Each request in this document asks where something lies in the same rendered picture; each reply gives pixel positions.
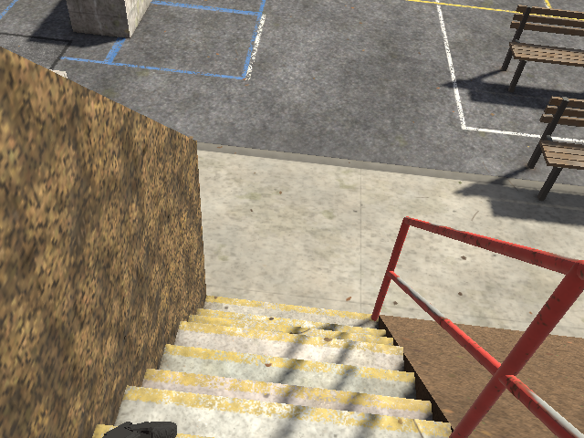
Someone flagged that stairs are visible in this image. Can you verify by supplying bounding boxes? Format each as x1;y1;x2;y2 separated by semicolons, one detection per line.
92;295;452;438

